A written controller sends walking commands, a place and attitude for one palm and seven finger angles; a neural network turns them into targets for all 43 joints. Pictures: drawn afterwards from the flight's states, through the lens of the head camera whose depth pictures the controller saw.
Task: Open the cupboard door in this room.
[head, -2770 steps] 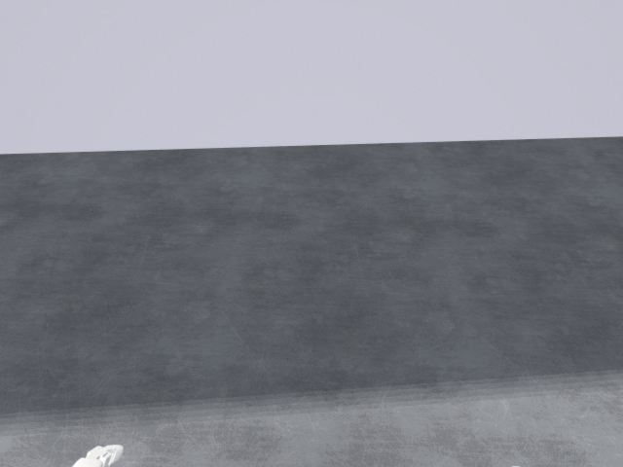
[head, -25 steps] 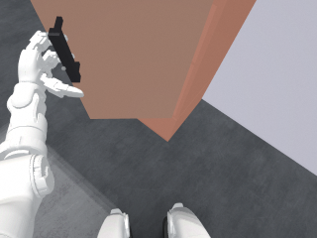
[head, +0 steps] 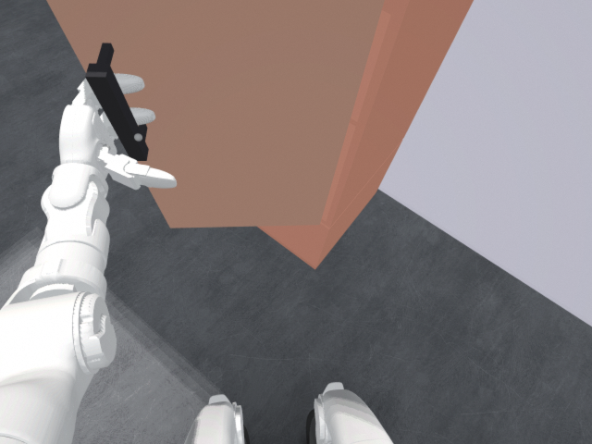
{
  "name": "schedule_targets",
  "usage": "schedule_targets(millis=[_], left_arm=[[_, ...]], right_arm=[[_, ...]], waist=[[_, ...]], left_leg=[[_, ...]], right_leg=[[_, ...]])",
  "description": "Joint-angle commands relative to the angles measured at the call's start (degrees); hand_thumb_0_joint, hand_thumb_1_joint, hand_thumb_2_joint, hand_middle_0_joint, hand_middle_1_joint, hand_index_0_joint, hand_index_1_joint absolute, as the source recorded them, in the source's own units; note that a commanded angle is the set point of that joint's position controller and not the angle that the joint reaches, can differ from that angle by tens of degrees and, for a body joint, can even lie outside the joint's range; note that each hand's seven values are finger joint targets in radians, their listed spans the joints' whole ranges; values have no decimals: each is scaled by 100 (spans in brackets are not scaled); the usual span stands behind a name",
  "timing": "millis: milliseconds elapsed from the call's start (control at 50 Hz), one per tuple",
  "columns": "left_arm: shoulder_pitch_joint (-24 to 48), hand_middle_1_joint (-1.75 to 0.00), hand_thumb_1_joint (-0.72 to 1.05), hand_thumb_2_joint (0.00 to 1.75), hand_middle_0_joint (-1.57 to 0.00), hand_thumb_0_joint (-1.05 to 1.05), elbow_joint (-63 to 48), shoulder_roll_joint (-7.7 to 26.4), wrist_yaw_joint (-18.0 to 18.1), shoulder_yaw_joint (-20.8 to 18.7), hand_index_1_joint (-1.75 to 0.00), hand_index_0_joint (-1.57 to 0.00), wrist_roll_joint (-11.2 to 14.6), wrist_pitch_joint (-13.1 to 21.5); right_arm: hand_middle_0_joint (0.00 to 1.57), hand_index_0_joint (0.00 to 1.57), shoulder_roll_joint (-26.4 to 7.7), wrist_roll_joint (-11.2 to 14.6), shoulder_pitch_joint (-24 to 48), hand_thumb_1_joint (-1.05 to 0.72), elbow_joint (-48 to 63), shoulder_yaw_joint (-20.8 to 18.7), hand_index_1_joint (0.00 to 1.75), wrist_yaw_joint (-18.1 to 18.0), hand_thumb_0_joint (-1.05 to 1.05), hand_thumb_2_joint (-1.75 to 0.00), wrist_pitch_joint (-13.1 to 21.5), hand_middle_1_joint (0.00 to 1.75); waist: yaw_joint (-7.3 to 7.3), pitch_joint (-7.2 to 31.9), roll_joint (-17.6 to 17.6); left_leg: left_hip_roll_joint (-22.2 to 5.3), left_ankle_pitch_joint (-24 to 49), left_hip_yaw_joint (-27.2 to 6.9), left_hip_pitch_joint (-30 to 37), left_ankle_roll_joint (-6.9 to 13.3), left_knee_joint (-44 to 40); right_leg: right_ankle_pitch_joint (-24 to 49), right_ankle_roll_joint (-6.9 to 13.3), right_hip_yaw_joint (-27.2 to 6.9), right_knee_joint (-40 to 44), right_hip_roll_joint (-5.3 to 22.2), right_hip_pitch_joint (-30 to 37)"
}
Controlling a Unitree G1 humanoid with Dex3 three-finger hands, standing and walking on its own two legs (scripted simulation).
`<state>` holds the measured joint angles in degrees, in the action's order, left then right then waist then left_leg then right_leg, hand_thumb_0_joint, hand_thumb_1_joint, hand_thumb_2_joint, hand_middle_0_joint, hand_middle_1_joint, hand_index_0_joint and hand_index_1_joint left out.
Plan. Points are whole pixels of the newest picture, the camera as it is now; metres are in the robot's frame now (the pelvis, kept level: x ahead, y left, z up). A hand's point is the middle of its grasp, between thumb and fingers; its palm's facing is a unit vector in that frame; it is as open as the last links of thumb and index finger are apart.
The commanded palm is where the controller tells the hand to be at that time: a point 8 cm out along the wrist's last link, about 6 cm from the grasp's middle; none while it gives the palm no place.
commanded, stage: slide the fingers in behind the handle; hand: left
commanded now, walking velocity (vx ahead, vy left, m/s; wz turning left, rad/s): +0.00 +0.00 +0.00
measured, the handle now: (124, 107) +0.56 +0.19 +0.07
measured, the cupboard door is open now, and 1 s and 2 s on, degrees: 41 41 76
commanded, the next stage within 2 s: close the thumb around the handle in 0.24 s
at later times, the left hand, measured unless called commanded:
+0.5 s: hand (139, 135) +0.51 +0.17 +0.07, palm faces -0.02 -1.00 -0.02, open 13.2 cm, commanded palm +0.49 +0.21 +0.07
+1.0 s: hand (138, 137) +0.51 +0.17 +0.07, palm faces -0.02 -1.00 -0.02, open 5.5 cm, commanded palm +0.49 +0.21 +0.07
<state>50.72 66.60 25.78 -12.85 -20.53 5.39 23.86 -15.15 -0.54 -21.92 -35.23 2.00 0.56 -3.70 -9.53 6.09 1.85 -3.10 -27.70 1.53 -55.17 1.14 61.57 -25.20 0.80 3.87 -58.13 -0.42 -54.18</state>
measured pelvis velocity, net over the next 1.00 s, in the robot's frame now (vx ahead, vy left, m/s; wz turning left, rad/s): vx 0.01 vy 0.01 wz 0.00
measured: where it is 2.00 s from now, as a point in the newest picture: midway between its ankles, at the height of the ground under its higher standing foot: outside the picture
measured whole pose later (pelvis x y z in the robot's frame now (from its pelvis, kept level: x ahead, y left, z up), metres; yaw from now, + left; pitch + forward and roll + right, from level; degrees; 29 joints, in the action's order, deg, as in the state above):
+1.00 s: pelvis +0.01 +0.01 +0.00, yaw +0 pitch +22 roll -3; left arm 49.9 65.8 25.0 -12.7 -20.1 5.7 24.3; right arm -15.1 -0.6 -21.7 -35.5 1.8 0.5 -3.8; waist -9.3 6.3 2.0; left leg -2.9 -28.3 1.7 -55.0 1.5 61.6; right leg -25.5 0.4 3.5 -57.9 -0.4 -54.0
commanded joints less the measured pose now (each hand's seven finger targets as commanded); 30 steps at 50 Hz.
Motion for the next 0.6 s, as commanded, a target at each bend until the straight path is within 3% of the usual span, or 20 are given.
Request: schedule_targets(millis=[0,40,120,140,260,300,320,440,580], left_arm=[[2575,-120,-50,30,-30,0,-1172,1328,-80,-106,-120,-30,53,396],[2599,-120,-50,30,-30,0,-1178,1111,-101,45,-120,-30,72,378],[2665,-120,-50,30,-30,0,-1147,1346,-91,-106,-120,-30,46,368],[2686,-120,-50,30,-30,0,-1124,1173,-96,32,-120,-30,54,344],[2857,-120,-50,30,-30,0,-1053,1257,-56,18,-120,-30,18,296],[2998,-120,-50,30,-30,0,-1245,1299,-40,-19,-120,-30,37,350],[2841,-120,-50,30,-30,0,-1217,1376,-36,-120,-120,-30,24,355],[2662,-124,-16,44,-32,0,-1007,1469,-92,-151,-124,-32,31,249],[2697,-128,23,61,-35,0,-1270,1318,-99,-109,-128,-35,84,330]], right_arm=[[20,20,-1018,8,-902,-90,263,-360,30,-110,0,-90,122,30],[20,20,-999,6,-889,-90,273,-368,30,-102,0,-90,133,30],[20,20,-1037,1,-913,-90,243,-364,30,-122,0,-90,144,30],[20,20,-1011,5,-910,-90,241,-365,30,-119,0,-90,144,30],[20,20,-1034,-2,-930,-90,216,-349,30,-126,0,-90,157,30],[20,20,-1041,-18,-961,-90,209,-360,30,-131,0,-90,171,30],[20,20,-1045,-18,-985,-90,217,-374,30,-125,0,-90,168,30],[20,20,-1040,13,-958,-90,223,-339,30,-132,0,-90,141,30],[20,20,-1029,-26,-1029,-90,260,-362,30,-108,0,-90,149,30]], waist=[[-99,2649,449],[-139,2692,460],[-114,2772,454],[-176,2698,419],[-198,2648,456],[-208,2902,550],[-138,3006,543],[-156,2650,424],[-115,2929,640]], left_leg=[[220,1939,-328,1737,56,-622],[217,1996,-338,1833,49,-600],[211,1954,-364,1780,54,-567],[208,1962,-355,1785,61,-572],[214,1807,-371,1667,64,-545],[204,2010,-386,1867,65,-524],[204,2090,-398,1910,55,-515],[213,1897,-328,1561,75,-547],[199,2366,-397,2022,44,-550]], right_leg=[[1802,31,-265,651,-201,1193],[1807,26,-246,647,-205,1101],[1740,29,-253,610,-199,1092],[1764,19,-246,629,-205,1065],[1607,21,-262,628,-201,992],[1753,17,-253,596,-196,1006],[1785,26,-239,579,-203,1027],[1782,17,-277,643,-213,1162],[1970,53,-189,556,-233,1058]])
